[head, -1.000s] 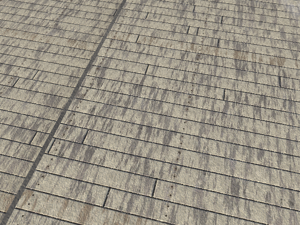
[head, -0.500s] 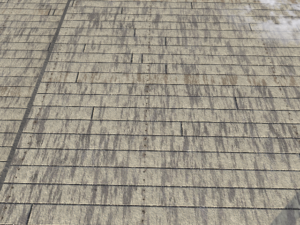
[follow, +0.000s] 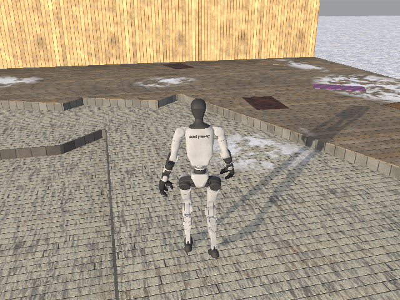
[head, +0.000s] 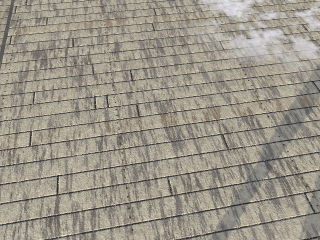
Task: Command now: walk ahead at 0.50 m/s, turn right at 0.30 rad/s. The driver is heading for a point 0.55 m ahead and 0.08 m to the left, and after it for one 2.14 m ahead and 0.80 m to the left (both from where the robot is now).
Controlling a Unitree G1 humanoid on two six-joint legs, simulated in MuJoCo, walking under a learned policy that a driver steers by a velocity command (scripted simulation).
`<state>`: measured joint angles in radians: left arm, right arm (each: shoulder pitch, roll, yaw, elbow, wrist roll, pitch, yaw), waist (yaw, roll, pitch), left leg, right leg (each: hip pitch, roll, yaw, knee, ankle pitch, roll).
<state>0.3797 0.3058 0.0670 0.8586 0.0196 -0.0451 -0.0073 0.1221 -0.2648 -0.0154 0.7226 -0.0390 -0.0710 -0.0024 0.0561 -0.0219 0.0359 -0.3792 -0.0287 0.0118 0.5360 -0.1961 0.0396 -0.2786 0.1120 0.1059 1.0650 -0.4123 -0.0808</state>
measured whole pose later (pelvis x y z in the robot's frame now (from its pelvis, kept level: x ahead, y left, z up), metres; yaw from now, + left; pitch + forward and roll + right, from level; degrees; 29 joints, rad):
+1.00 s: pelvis +0.49 +0.03 -0.01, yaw +19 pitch +0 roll +0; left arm 0.33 0.24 0.04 0.89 0.01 -0.06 0.00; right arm 0.12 -0.26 -0.06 0.78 -0.03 -0.01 0.02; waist 0.02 -0.01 0.07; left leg -0.41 -0.09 0.09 0.60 -0.19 0.14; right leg -0.26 -0.07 -0.08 1.21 -0.41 0.00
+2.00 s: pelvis +0.93 +0.25 +0.00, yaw +34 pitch +1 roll -2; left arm 0.40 0.23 0.04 0.91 -0.01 -0.03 0.01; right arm 0.05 -0.21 0.00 0.74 -0.03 -0.06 0.00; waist 0.08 0.00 0.07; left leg -0.41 0.02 0.05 0.55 -0.15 0.04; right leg -0.27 0.04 0.02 0.94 -0.53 -0.03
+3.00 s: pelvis +0.96 +0.25 +0.01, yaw +19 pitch +0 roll -1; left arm 0.19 0.26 0.03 0.79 0.03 0.01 0.01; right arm 0.27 -0.25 -0.06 0.83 -0.01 0.04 0.00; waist -0.01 0.00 0.01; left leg -0.23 -0.05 -0.11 0.49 -0.25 0.03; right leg -0.22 0.07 0.01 0.55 -0.40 -0.05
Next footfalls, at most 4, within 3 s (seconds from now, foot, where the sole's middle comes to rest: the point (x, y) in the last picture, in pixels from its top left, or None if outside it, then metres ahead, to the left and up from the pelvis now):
0.38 right None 0.33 -0.13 -0.77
0.92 left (147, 211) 0.58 0.10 -0.77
1.46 right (156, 144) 0.93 0.09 -0.77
1.92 left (96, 133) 0.98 0.39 -0.77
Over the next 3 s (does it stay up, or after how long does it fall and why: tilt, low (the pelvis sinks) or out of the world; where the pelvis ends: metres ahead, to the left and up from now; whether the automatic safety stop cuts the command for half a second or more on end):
stays up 0.96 0.25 0.01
